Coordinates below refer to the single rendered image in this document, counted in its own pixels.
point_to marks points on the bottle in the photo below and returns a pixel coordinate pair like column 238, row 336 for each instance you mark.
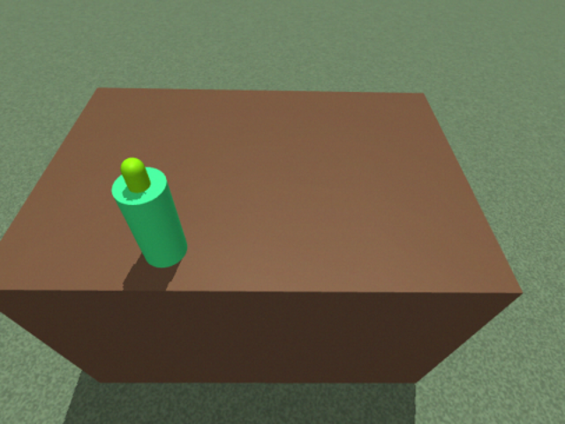
column 144, row 198

